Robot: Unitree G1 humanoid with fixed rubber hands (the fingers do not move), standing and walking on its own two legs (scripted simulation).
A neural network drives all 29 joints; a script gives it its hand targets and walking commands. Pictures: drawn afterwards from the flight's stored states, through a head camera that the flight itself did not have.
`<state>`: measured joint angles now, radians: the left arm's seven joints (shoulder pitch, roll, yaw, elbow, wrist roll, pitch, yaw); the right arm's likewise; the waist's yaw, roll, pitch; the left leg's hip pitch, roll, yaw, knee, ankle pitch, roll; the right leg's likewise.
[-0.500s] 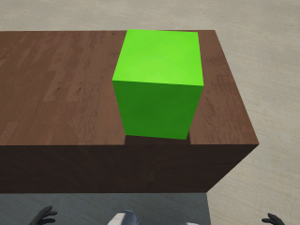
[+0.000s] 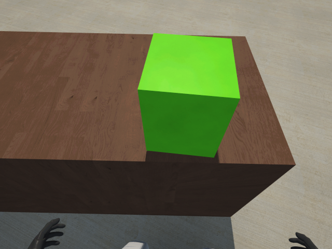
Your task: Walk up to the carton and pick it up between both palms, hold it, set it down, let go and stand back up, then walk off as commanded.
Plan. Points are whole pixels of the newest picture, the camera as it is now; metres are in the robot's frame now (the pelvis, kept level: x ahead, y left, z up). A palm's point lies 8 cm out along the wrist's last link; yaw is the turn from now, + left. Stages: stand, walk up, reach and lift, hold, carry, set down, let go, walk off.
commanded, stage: walk up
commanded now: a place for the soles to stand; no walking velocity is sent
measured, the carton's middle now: (185, 99) +0.47 -0.02 +0.06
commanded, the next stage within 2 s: none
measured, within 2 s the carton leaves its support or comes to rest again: neither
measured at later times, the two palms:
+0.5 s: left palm out of the picture +0.11 +0.34 -0.09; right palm out of the picture +0.10 -0.32 -0.08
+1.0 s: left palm out of the picture +0.11 +0.34 -0.09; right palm out of the picture +0.09 -0.31 -0.08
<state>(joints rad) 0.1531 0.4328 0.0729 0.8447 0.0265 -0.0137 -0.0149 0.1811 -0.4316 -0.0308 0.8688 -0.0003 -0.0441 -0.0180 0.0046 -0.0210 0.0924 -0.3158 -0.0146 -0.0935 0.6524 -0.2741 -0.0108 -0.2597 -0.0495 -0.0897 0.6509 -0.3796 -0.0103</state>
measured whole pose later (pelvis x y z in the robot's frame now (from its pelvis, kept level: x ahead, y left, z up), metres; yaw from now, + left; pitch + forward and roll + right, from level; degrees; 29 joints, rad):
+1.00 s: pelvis +0.00 +0.02 +0.00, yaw +1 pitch -1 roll +0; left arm 0.12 0.44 0.07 0.88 0.03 0.00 -0.01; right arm 0.18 -0.43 -0.03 0.89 0.00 -0.04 -0.02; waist 0.00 -0.02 0.09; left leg -0.32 -0.03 -0.09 0.65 -0.32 -0.01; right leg -0.26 -0.07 -0.09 0.64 -0.37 -0.01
